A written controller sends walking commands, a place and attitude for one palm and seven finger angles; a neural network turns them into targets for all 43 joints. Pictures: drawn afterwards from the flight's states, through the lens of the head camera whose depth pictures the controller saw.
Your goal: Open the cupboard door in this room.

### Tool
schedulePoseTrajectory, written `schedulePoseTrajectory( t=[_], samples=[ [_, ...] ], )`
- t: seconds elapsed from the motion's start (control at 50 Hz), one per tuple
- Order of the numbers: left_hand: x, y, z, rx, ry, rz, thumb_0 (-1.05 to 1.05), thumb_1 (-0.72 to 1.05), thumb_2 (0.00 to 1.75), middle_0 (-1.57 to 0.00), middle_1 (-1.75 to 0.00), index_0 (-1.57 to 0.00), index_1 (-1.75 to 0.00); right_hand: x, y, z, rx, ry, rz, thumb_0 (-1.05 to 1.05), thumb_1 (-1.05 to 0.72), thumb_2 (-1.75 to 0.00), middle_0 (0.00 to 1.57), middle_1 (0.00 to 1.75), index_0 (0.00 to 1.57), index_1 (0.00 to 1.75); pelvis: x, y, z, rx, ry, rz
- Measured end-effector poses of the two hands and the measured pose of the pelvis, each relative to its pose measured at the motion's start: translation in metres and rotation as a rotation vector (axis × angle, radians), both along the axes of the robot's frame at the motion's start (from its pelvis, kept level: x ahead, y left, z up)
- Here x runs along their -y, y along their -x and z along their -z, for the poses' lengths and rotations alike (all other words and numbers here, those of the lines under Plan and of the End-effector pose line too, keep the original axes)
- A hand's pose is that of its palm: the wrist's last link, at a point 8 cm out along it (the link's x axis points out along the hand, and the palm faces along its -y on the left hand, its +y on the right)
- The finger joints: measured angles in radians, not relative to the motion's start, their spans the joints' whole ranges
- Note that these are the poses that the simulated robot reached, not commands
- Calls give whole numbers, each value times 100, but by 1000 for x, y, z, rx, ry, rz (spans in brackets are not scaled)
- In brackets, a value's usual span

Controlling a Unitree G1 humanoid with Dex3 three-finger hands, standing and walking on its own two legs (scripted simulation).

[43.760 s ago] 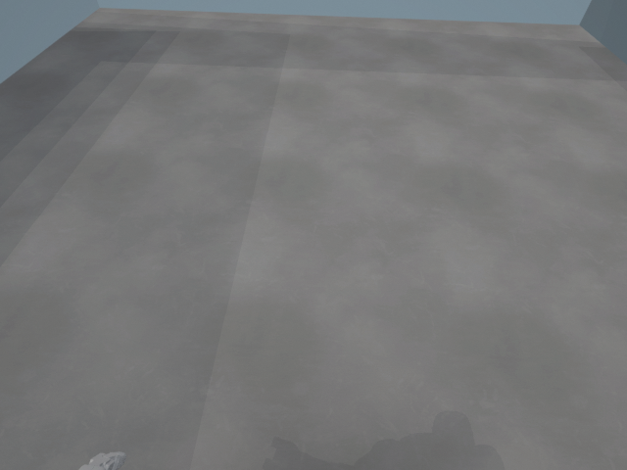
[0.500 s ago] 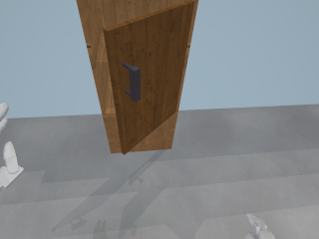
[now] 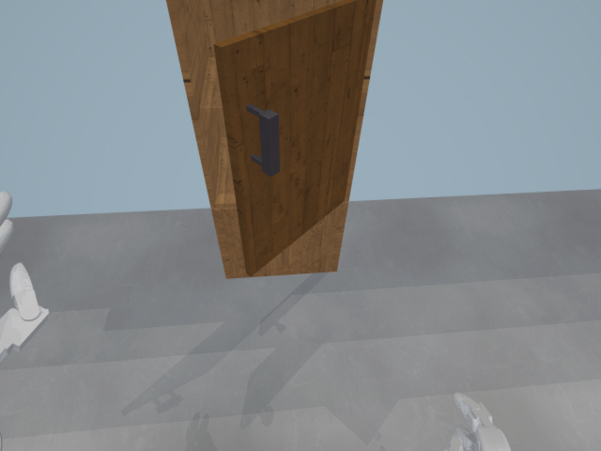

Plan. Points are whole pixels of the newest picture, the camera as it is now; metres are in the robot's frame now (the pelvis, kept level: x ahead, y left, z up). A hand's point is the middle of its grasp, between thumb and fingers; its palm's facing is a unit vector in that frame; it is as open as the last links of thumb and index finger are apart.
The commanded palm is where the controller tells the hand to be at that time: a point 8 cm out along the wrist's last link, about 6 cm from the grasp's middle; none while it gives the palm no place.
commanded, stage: stop stepping back and stand still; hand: left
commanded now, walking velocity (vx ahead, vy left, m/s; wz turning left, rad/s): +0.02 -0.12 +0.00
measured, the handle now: (262, 139) +0.61 +0.11 +0.09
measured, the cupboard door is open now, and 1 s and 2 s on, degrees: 42 42 42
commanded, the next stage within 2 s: let the arm hang, fingers relaxed in 0.08 s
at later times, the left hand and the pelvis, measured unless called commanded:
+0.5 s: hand out of the picture +0.03 +0.18 -0.17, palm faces +0.08 -0.98 -0.19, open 6.9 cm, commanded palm none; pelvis -0.01 +0.00 +0.00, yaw +3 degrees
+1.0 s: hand out of the picture -0.04 +0.18 -0.16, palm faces +0.07 -0.97 -0.21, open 7.4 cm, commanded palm none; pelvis -0.02 +0.00 +0.01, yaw +3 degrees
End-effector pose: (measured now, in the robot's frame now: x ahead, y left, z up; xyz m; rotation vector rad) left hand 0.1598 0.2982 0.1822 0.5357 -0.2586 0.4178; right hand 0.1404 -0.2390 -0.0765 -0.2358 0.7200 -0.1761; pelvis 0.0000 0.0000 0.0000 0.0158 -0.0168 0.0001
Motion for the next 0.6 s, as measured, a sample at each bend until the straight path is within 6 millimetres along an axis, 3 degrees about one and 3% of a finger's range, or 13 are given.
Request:
schedulePoseTrajectory(
  t=[0.14, 0.2, 0.24, 0.3, 0.34, 0.38, 0.44, 0.5, 0.6],
  samples=[
    [9, -4, -6, -39, -41, 37, 1, 89, 90, -21, -30, -21, -30, -19, -12, -2, 36, -74, -47, 1, -90, -90, 20, 30, 20, 30, 6, 3, -2, -9, 21, 2],
    [12, -4, 5, -87, -36, 52, 1, 89, 90, -21, -30, -20, -30, -18, -12, 2, 22, -86, -62, 1, -90, -90, 20, 30, 20, 30, 6, 3, -2, -24, 26, -4],
    [7, -12, 50, -259, 26, 46, 0, 89, 90, -21, -30, -20, -30, -13, -9, 18, -35, -96, -81, 1, -90, -90, 20, 30, 20, 30, 2, 5, 2, -40, 26, -21],
    [5, -10, 149, -627, 215, -20, 0, 90, 90, -20, -30, -20, -30, -5, 3, 42, -156, -91, -73, 1, -90, -90, 20, 30, 20, 30, -3, 8, 8, -43, 21, -41],
    [17, 11, 212, -871, 336, -55, 0, 90, 90, -20, -30, -19, -30, -1, 17, 51, -230, -81, -57, 1, -90, -90, 20, 30, 20, 30, -4, 9, 9, -33, 16, -46],
    [37, 43, 263, -1086, 442, -68, 0, 91, 90, -20, -30, -19, -30, 2, 35, 54, -301, -69, -34, 1, -90, -90, 20, 30, 20, 30, -3, 10, 8, -20, 11, -47],
    [73, 99, 311, -1346, 578, -67, 1, 91, 90, -20, -30, -19, -30, 5, 69, 53, -413, -47, 3, 1, -91, -90, 20, 30, 20, 30, -3, 12, 5, -4, 10, -43],
    [69, 138, 322, -1416, 647, -174, -2, 100, 90, -21, -30, -20, -30, 3, 103, 52, -543, -32, 17, 1, -91, -90, 20, 30, 20, 30, 0, 15, -1, -1, 22, -53],
    [59, 195, 320, -1564, 658, -259, -2, 99, 90, -21, -30, -20, -30, -5, 145, 55, -691, -53, 41, 1, -91, -90, 20, 30, 20, 30, -2, 17, -6, -2, 31, -58]
  ],
)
